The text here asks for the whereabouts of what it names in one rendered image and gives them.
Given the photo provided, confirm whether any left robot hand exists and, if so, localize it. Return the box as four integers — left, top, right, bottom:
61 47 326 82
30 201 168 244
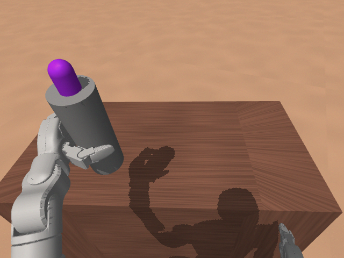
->
37 113 114 169

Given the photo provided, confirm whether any left robot arm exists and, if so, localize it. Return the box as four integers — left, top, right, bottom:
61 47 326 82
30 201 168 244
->
11 153 70 258

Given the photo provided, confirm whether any right robot hand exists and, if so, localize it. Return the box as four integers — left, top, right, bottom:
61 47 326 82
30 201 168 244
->
279 223 304 258

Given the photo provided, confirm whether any bottle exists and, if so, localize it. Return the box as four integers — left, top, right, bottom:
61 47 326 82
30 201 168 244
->
45 59 124 175

